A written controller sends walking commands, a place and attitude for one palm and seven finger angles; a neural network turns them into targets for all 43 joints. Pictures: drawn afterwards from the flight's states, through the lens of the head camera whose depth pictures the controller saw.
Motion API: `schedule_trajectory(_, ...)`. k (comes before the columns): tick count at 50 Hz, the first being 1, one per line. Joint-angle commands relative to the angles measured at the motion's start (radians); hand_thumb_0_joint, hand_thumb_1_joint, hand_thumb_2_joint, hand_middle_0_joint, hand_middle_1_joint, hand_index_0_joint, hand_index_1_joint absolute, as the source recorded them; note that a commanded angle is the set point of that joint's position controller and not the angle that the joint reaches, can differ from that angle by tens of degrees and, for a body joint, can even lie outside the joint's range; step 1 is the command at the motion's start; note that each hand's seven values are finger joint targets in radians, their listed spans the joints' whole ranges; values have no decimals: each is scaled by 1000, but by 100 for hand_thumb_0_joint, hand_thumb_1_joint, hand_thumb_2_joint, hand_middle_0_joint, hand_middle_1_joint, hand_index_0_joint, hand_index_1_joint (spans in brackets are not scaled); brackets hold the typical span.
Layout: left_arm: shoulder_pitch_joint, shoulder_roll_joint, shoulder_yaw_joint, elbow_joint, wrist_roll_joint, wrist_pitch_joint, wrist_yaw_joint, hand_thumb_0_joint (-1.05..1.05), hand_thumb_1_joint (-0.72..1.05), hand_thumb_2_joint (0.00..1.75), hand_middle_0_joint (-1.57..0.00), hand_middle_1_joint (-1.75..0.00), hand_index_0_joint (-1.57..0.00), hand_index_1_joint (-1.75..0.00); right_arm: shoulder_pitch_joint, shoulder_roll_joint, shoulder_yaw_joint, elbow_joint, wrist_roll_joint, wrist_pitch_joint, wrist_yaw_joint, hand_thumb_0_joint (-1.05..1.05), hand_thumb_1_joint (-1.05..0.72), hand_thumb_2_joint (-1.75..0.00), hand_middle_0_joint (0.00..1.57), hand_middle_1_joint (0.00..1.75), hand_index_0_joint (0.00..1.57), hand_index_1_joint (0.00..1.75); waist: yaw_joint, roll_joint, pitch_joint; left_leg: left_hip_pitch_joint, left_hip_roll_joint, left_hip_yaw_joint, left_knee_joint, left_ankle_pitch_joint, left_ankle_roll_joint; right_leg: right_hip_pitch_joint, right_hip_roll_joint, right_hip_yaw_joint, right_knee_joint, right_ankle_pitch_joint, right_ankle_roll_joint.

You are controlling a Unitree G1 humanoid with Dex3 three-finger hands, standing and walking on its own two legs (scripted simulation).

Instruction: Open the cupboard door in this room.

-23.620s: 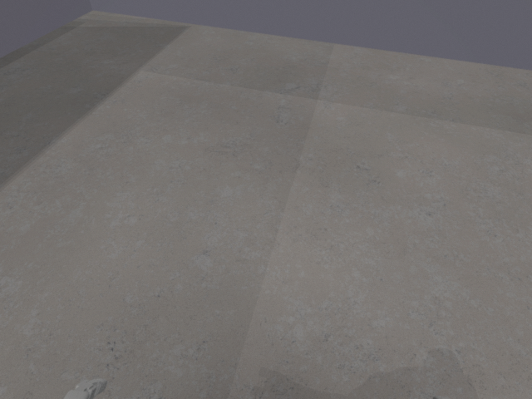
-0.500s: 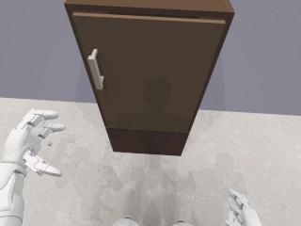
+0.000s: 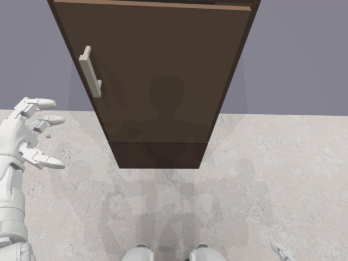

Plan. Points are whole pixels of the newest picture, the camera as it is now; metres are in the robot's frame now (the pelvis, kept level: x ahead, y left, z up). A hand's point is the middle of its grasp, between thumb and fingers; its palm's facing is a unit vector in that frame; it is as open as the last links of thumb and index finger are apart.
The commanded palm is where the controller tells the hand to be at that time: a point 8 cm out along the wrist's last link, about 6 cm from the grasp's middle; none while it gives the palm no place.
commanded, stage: move the hooked fingers beside the handle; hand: left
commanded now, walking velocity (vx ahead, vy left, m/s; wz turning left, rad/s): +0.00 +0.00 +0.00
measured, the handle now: (92, 73) +0.57 +0.24 +0.06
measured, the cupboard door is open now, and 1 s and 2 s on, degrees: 0 0 0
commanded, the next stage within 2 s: slide the fingers in behind the handle in 1.82 s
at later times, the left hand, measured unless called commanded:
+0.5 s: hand (57, 110) +0.44 +0.29 +0.06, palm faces +0.02 -1.00 +0.00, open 14.0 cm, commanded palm +0.42 +0.33 +0.06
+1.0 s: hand (67, 87) +0.51 +0.28 +0.07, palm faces +0.02 -1.00 -0.01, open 14.0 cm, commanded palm +0.50 +0.32 +0.05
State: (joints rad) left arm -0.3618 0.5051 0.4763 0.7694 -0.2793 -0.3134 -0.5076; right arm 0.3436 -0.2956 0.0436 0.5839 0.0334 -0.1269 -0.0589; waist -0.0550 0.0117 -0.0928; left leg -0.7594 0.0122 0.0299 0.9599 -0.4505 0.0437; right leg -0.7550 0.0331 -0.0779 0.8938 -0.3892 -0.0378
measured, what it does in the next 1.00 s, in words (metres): stands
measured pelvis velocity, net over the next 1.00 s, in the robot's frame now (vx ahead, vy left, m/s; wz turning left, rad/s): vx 0.00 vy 0.01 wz -0.02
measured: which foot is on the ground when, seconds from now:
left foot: down 0.00-1.00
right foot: down 0.00-1.00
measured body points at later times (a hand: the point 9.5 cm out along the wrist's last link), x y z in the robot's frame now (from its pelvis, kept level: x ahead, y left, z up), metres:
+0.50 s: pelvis +0.00 +0.01 -0.01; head +0.10 +0.04 +0.43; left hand +0.43 +0.34 +0.06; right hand +0.06 -0.26 -0.11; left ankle +0.01 +0.09 -0.68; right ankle +0.03 -0.10 -0.68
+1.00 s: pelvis +0.00 +0.01 -0.02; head +0.14 +0.05 +0.40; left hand +0.50 +0.34 +0.07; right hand -0.01 -0.26 -0.11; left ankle +0.01 +0.09 -0.68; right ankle +0.03 -0.10 -0.68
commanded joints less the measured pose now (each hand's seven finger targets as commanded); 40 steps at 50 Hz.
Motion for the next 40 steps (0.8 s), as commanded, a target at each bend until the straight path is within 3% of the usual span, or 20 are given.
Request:
schedule_trajectory(1,-370,309,72,-192,-21,-97,0,0,-50,30,-30,-120,-30,-120,52,-159,-69,-98,-4,-25,-14,0,-90,-90,20,30,20,30,-2,81,-362,162,1,-67,-130,314,-20,204,2,70,-81,235,8)
schedule_trajectory(3,-357,311,80,-140,-19,-101,-2,0,-50,30,-30,-120,-30,-120,59,-160,-69,-93,-4,-16,-15,0,-90,-90,20,30,20,30,0,73,-354,143,0,-65,-129,305,-19,206,1,73,-83,232,9)
schedule_trajectory(7,-455,339,71,-44,6,-94,-11,0,-50,30,-30,-120,-30,-120,73,-166,-65,-74,-5,3,-17,0,-90,-90,20,30,20,30,-17,87,-321,123,4,-69,-123,282,-18,158,0,66,-76,206,7)
schedule_trajectory(10,-539,345,46,-37,26,-101,-12,0,-50,30,-30,-120,-30,-120,85,-168,-64,-73,-8,14,-13,0,-90,-90,20,30,20,30,-25,134,-356,172,9,-81,-119,310,-26,114,5,57,-64,197,3)
schedule_trajectory(12,-580,369,57,-18,35,-112,-3,0,-50,30,-30,-120,-30,-120,95,-173,-66,-66,-11,23,-12,0,-90,-90,20,30,20,30,-28,133,-371,190,13,-94,-114,334,-32,96,6,50,-56,196,2)
schedule_trajectory(13,-568,350,51,-7,33,-115,0,0,-50,30,-30,-120,-30,-120,101,-171,-67,-68,-13,26,-8,0,-90,-90,20,30,20,30,-27,133,-390,205,12,-93,-109,351,-32,96,7,51,-58,206,3)
schedule_trajectory(14,-578,353,52,-7,29,-120,-1,0,-50,30,-30,-120,-30,-120,109,-174,-69,-69,-13,32,-8,0,-90,-90,20,30,20,30,-31,104,-405,212,15,-99,-102,390,-34,97,12,46,-49,226,1)
schedule_trajectory(15,-587,363,61,-8,33,-125,1,0,-50,30,-30,-120,-30,-120,111,-174,-69,-67,-14,37,-6,0,-90,-90,20,30,20,30,-23,137,-429,230,16,-97,-99,416,-39,95,10,48,-46,236,3)
schedule_trajectory(17,-612,337,34,21,38,-121,8,0,-50,30,-30,-120,-30,-120,114,-174,-68,-63,-14,48,-2,0,-90,-90,20,30,20,30,-36,142,-406,233,19,-102,-101,399,-42,60,10,41,-49,212,5)
schedule_trajectory(19,-605,382,74,98,47,-112,16,0,-50,30,-30,-120,-30,-120,126,-181,-67,-59,-17,62,-1,0,-90,-90,20,30,20,30,-35,98,-378,179,17,-99,-95,370,-34,67,14,42,-46,207,3)
schedule_trajectory(23,-689,390,48,144,79,-104,29,0,-50,30,-30,-120,-30,-120,136,-182,-63,-58,-17,85,1,0,-90,-90,20,30,20,30,-58,99,-344,137,17,-95,-96,306,-26,39,10,45,-50,175,9)
schedule_trajectory(24,-720,426,67,128,83,-116,32,0,-50,30,-30,-120,-30,-120,140,-185,-62,-61,-20,89,-1,0,-90,-90,20,30,20,30,-54,108,-367,142,16,-96,-88,327,-26,51,13,47,-40,189,5)
schedule_trajectory(25,-744,442,68,106,95,-128,34,0,-50,30,-30,-120,-30,-120,146,-186,-63,-58,-21,94,0,0,-90,-90,20,30,20,30,-54,155,-410,182,18,-101,-87,354,-34,40,12,47,-37,191,5)
schedule_trajectory(27,-779,440,66,79,97,-152,39,0,-50,30,-30,-120,-30,-120,154,-184,-65,-50,-27,99,3,0,-90,-90,20,30,20,30,-53,199,-457,245,23,-113,-75,421,-49,16,15,42,-28,204,3)
schedule_trajectory(29,-793,415,50,68,86,-167,37,0,-50,30,-30,-120,-30,-120,166,-185,-68,-43,-31,107,5,0,-90,-90,20,30,20,30,-67,191,-494,294,30,-126,-62,493,-55,-5,21,36,-24,222,4)
schedule_trajectory(30,-774,428,69,113,87,-160,36,0,-50,30,-30,-120,-30,-120,173,-189,-68,-34,-31,113,6,0,-90,-90,20,30,20,30,-64,173,-485,278,32,-123,-63,471,-55,-5,21,36,-30,211,6)
schedule_trajectory(32,-791,438,69,208,89,-134,34,0,-50,30,-30,-120,-30,-120,171,-193,-61,-25,-27,123,3,0,-90,-90,20,30,20,30,-85,119,-398,176,27,-114,-67,359,-36,-4,19,39,-39,180,10)
schedule_trajectory(36,-845,473,47,258,130,-95,35,0,-50,30,-30,-120,-30,-120,187,-200,-52,-31,-30,139,-2,0,-90,-90,20,30,20,30,-96,151,-372,141,23,-116,-73,328,-30,-24,15,40,-38,163,8)
schedule_trajectory(37,-878,468,35,239,134,-99,38,0,-50,30,-30,-120,-30,-120,192,-199,-53,-28,-32,140,-1,0,-90,-90,20,30,20,30,-107,166,-387,152,23,-115,-64,332,-28,-37,15,42,-37,164,10)
schedule_trajectory(40,-927,517,69,196,136,-131,50,0,-50,30,-30,-120,-30,-120,214,-204,-54,-24,-40,150,2,0,-90,-90,20,30,20,30,-105,198,-467,222,32,-133,-46,429,-47,-53,21,35,-18,193,7)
